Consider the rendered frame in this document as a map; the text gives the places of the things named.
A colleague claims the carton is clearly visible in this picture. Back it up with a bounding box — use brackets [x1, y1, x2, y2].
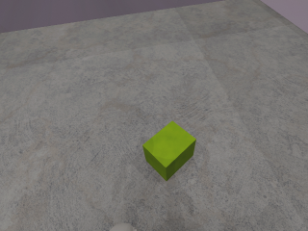
[142, 121, 196, 181]

